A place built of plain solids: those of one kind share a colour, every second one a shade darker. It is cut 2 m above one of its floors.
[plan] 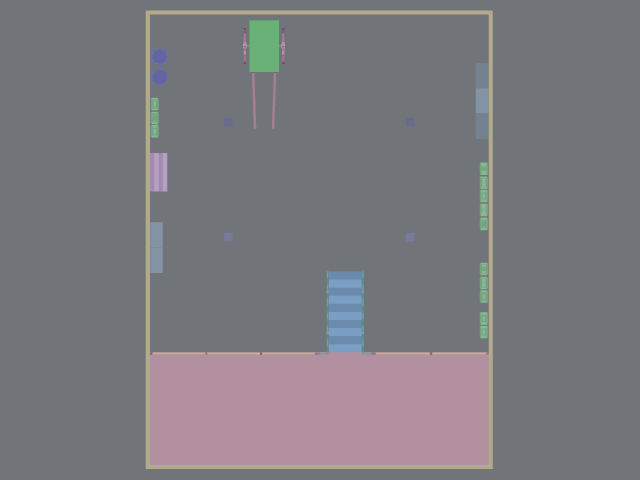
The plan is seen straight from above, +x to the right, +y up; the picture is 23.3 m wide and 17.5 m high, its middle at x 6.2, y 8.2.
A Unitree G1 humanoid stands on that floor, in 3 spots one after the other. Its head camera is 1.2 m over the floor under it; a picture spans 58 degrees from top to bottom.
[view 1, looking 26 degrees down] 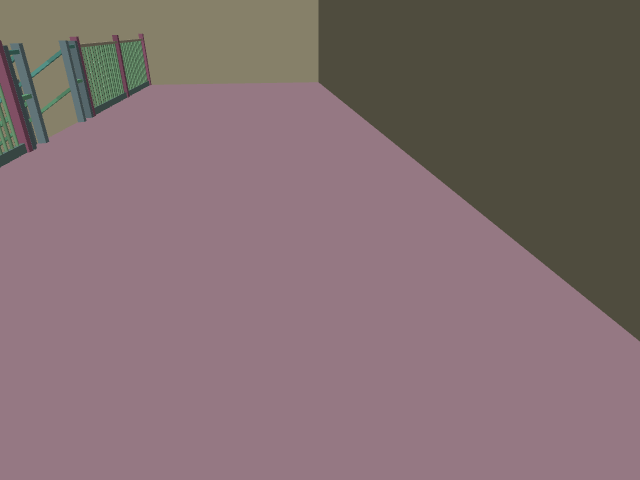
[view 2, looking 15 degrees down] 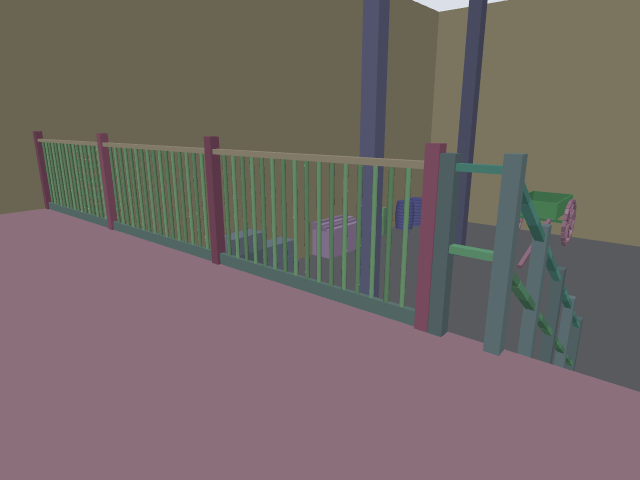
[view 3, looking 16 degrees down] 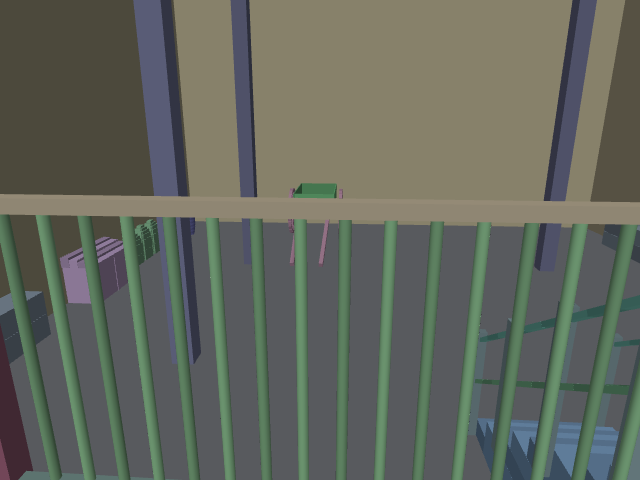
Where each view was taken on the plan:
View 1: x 1.00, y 1.55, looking -8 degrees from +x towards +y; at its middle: loft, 2.74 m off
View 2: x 7.12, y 1.81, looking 130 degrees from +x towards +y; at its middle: guard_bal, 3.03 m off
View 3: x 5.12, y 3.01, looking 94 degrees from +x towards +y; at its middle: ground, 11.97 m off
